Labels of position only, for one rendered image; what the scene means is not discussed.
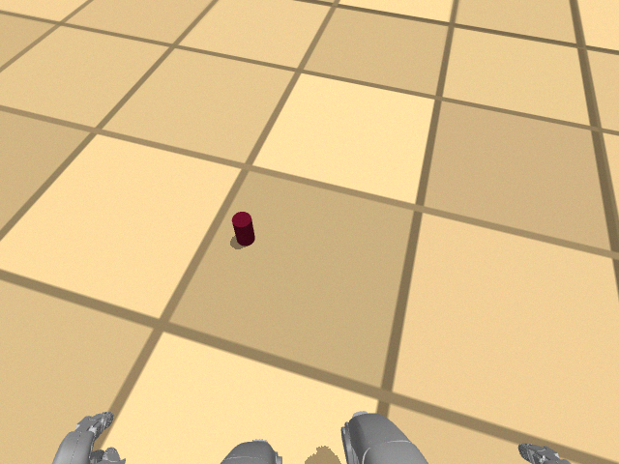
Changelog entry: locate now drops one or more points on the right robot hand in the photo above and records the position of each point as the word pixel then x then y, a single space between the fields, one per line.
pixel 540 455

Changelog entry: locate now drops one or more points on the left robot hand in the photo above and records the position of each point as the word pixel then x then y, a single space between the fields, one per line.
pixel 77 446

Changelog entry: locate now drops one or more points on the can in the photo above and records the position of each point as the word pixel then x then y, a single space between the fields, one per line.
pixel 243 228

